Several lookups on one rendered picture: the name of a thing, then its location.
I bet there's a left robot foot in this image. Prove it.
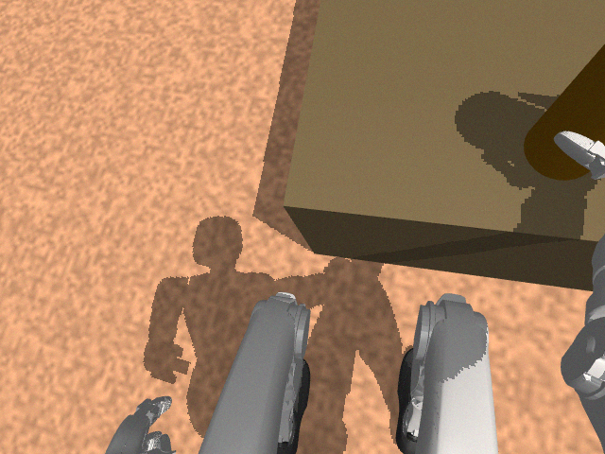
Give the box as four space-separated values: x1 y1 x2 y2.
277 359 310 454

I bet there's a right robot hand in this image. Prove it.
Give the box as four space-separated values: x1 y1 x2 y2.
554 131 605 180

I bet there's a left robot hand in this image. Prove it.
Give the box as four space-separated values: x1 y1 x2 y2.
105 396 176 454

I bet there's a bottle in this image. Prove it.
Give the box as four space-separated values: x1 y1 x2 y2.
524 44 605 181

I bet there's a right robot foot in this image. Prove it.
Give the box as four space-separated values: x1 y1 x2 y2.
396 348 418 454

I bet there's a right robot arm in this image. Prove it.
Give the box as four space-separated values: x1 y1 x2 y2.
561 234 605 454

